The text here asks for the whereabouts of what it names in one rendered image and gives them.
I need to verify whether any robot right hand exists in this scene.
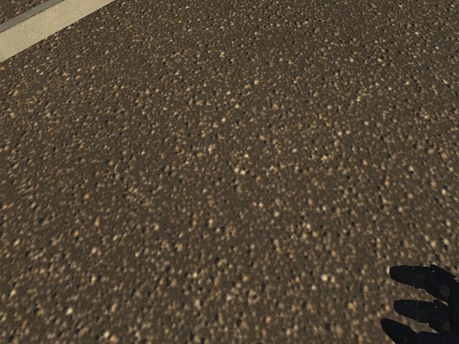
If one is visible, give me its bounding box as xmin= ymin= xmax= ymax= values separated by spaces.
xmin=381 ymin=264 xmax=459 ymax=344

